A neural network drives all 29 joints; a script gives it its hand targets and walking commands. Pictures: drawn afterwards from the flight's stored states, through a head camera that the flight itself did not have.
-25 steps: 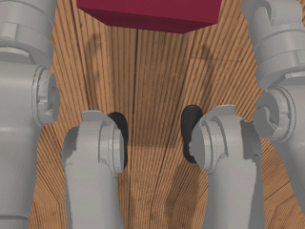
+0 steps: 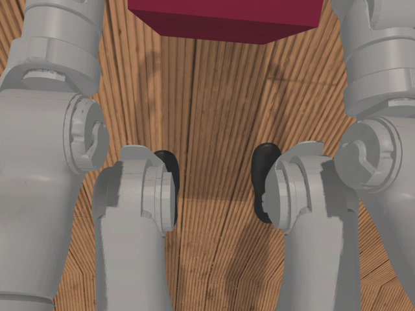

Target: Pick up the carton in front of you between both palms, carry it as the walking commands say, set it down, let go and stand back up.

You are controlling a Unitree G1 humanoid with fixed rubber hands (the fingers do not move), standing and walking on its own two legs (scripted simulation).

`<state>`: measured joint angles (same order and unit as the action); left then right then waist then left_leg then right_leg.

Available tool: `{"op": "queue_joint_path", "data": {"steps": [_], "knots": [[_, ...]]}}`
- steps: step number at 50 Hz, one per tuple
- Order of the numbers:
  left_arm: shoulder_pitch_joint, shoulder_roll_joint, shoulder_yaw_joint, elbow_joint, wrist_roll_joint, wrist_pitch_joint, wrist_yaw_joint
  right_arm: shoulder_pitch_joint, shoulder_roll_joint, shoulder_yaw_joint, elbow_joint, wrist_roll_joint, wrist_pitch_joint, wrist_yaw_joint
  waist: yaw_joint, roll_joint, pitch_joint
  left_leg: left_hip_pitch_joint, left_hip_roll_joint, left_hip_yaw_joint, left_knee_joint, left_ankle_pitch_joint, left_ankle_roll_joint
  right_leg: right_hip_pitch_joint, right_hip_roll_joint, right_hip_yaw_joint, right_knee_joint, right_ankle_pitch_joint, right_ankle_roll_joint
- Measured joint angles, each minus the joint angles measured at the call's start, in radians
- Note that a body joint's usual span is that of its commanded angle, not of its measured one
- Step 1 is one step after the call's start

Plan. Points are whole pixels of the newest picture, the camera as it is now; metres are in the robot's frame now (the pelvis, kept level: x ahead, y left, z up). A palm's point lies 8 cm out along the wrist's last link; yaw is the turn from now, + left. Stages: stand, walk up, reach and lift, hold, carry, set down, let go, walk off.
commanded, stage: reach and lift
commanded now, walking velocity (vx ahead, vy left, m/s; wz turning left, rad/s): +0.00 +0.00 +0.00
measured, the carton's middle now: out of the picture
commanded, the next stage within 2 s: none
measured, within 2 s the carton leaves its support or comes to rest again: leaves its support in 0.10 s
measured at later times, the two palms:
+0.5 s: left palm out of the picture +0.52 +0.16 +0.02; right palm out of the picture +0.51 -0.14 +0.01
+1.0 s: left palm out of the picture +0.48 +0.16 +0.15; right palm out of the picture +0.48 -0.14 +0.15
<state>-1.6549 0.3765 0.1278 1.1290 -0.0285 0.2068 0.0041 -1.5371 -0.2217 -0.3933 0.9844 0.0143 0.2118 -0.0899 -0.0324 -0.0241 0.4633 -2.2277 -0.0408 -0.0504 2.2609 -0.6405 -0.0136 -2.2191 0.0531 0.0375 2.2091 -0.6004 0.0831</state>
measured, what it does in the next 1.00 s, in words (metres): rises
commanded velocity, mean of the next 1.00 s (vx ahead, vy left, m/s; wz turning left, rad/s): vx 0.00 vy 0.00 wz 0.00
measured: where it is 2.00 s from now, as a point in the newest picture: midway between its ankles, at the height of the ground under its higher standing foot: (216, 198)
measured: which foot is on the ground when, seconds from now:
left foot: down 0.00-1.00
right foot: down 0.00-1.00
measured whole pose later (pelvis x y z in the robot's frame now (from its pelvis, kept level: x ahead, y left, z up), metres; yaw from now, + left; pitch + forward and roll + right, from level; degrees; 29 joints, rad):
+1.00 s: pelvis +0.01 -0.01 +0.20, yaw +3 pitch +40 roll -1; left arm -0.95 0.00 0.41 0.67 0.23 0.40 0.02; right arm -0.89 0.08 -0.50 0.57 -0.22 0.41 -0.06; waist -0.02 0.00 -0.21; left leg -1.76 -0.11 -0.12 1.55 -0.49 -0.06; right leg -1.75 0.09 0.10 1.53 -0.48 0.08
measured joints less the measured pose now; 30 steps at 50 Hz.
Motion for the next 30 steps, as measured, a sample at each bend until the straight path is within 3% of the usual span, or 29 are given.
{"op": "queue_joint_path", "data": {"steps": [5, 8, 14, 23, 30], "knots": [[0.089, -0.025, -0.01, -0.101, -0.017, 0.037, 0.043, 0.063, 0.014, 0.038, -0.068, 0.055, 0.032, -0.032, 0.0, -0.006, -0.062, -0.018, -0.004, -0.001, -0.003, -0.012, -0.002, -0.018, 0.011, 0.007, -0.002, -0.011, 0.005], [0.155, -0.054, -0.019, -0.177, -0.028, 0.069, 0.117, 0.123, 0.05, 0.065, -0.143, 0.078, 0.053, -0.107, -0.005, -0.004, -0.123, -0.025, -0.022, -0.008, -0.023, -0.008, -0.014, -0.028, 0.026, 0.018, -0.017, -0.007, 0.01], [0.275, -0.128, 0.07, -0.275, 0.027, 0.124, 0.094, 0.28, 0.12, 0.013, -0.274, 0.015, 0.099, -0.089, 0.0, 0.008, -0.312, -0.016, -0.065, -0.032, -0.113, 0.021, -0.049, -0.014, 0.051, 0.042, -0.099, 0.001, 0.031], [0.336, -0.235, 0.3, -0.212, 0.263, 0.148, 0.019, 0.337, 0.221, -0.182, -0.247, -0.227, 0.149, -0.004, 0.002, 0.025, -0.514, 0.065, -0.076, -0.049, -0.331, 0.111, -0.053, 0.067, 0.046, 0.044, -0.307, 0.084, 0.013], [0.366, -0.271, 0.348, -0.265, 0.317, 0.165, -0.001, 0.352, 0.242, -0.205, -0.293, -0.281, 0.176, 0.022, 0.004, 0.026, -0.541, 0.128, -0.076, -0.049, -0.451, 0.161, -0.052, 0.126, 0.052, 0.058, -0.422, 0.133, 0.013]]}}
